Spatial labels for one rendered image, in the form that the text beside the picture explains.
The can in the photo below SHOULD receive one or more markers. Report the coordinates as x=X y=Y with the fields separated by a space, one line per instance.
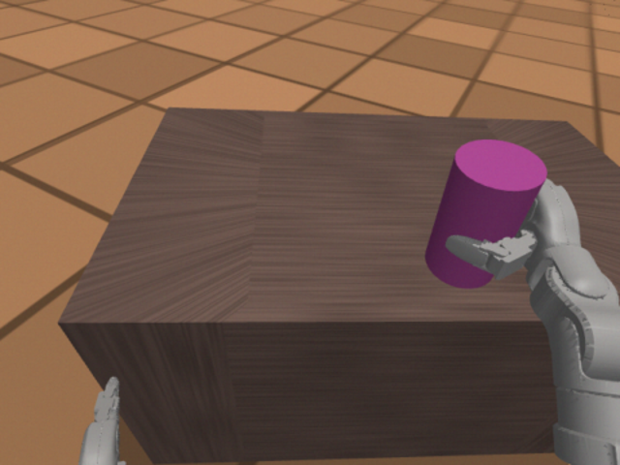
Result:
x=492 y=185

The right robot arm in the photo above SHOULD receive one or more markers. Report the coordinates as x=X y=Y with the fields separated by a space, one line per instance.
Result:
x=579 y=307

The left robot hand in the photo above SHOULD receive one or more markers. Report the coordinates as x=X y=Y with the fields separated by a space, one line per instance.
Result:
x=100 y=444

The right robot hand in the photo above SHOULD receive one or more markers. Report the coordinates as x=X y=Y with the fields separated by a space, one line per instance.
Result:
x=551 y=221

